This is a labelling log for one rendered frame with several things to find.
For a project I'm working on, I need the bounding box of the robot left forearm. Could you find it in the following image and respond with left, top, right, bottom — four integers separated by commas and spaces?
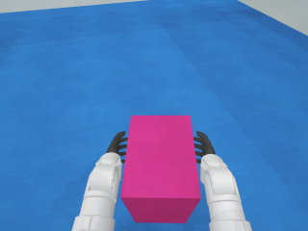
71, 152, 122, 231

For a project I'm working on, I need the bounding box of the robot right forearm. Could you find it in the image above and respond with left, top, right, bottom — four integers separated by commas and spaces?
200, 154, 252, 231

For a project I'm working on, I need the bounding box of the robot left hand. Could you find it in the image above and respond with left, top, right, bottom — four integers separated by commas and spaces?
106, 131, 128, 164

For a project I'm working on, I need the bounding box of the carton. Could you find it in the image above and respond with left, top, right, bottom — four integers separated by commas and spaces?
120, 115, 201, 223

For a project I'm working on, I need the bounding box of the robot right hand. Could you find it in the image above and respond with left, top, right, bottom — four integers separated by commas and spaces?
193, 131, 216, 164

